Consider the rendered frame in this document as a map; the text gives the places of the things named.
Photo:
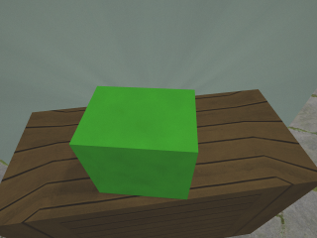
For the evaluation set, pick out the carton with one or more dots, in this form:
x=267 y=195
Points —
x=139 y=141

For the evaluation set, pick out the pedestal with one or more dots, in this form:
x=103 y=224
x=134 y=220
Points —
x=249 y=168

